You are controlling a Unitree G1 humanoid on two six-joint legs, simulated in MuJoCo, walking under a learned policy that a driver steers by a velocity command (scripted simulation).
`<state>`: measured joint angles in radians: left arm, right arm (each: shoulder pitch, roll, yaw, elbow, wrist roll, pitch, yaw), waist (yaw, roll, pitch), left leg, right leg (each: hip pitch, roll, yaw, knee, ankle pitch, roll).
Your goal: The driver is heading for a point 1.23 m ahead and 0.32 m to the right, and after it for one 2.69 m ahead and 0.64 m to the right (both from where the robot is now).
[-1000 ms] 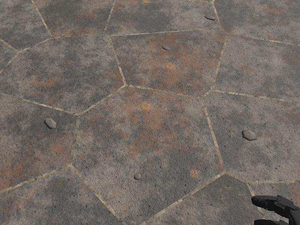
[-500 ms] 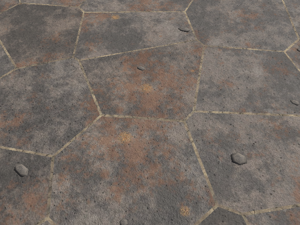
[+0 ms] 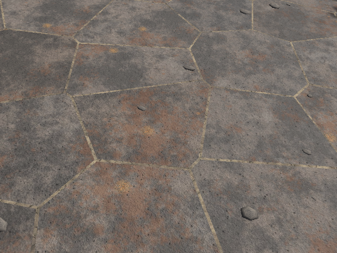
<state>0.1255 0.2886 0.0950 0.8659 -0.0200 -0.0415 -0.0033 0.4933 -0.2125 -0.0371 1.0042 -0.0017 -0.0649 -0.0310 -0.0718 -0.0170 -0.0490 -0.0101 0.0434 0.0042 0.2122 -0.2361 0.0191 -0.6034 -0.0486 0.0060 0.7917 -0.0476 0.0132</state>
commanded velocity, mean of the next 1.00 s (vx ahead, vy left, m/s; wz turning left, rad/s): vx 0.48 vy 0.00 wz -0.12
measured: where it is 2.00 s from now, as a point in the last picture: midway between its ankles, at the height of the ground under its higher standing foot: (202, 151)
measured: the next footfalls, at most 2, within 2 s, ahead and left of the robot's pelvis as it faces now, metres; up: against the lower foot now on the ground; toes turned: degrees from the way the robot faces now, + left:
right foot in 0.20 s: +0.21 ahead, -0.17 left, +0.00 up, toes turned -3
left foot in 0.70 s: +0.54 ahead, +0.07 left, +0.00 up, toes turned +1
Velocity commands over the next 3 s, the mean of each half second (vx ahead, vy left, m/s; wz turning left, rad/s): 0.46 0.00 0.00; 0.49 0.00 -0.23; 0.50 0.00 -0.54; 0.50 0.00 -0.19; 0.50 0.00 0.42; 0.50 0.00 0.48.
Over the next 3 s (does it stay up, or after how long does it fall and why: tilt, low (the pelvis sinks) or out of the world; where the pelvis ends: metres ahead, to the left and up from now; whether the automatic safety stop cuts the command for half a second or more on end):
stays up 1.56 -0.38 -0.01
